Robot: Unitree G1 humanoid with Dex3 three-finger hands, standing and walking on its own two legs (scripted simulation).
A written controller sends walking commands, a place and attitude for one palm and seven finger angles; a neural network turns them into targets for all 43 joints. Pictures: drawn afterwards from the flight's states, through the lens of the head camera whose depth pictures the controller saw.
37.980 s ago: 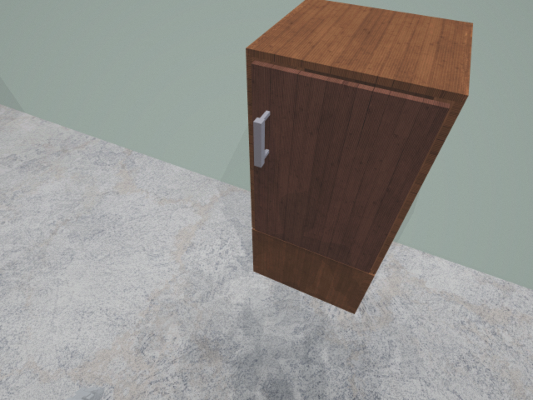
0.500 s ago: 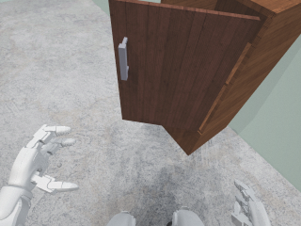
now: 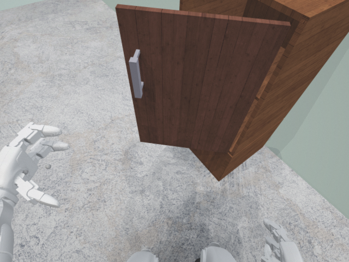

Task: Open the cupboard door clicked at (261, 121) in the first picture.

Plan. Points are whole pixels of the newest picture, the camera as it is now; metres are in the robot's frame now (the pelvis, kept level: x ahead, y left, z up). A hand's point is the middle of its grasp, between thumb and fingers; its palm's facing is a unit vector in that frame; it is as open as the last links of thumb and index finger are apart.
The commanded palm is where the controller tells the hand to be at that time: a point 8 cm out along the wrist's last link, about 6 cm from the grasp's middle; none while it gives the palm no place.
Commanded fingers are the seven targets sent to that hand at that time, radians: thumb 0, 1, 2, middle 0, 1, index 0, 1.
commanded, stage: raise the hand with hooked fingers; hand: left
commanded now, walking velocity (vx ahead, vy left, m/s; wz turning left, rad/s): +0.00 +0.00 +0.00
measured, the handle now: (138, 74) +0.59 +0.14 +0.05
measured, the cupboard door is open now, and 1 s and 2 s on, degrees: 46 46 46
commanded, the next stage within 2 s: move the hooked fingers beside the handle in 0.46 s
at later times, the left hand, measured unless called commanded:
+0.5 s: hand (55, 168) +0.28 +0.26 +0.06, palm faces -0.06 -1.00 -0.06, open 14.0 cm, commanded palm +0.26 +0.31 +0.06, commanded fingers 0.00 -0.50 0.30 -0.30 -1.20 -0.30 -1.20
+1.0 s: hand (76, 137) +0.36 +0.25 +0.06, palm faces -0.10 -0.99 -0.02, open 14.0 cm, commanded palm +0.34 +0.30 +0.06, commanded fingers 0.00 -0.50 0.30 -0.30 -1.20 -0.30 -1.20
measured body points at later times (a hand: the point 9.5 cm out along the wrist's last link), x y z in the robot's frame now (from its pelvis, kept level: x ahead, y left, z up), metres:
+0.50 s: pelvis +0.00 -0.01 +0.00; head +0.06 +0.00 +0.45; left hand +0.28 +0.32 +0.07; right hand +0.15 -0.26 -0.08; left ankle -0.02 +0.09 -0.68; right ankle +0.06 -0.12 -0.68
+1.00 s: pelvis +0.00 +0.00 +0.00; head +0.08 +0.01 +0.44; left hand +0.36 +0.30 +0.07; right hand +0.12 -0.26 -0.09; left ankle -0.02 +0.09 -0.68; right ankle +0.06 -0.12 -0.68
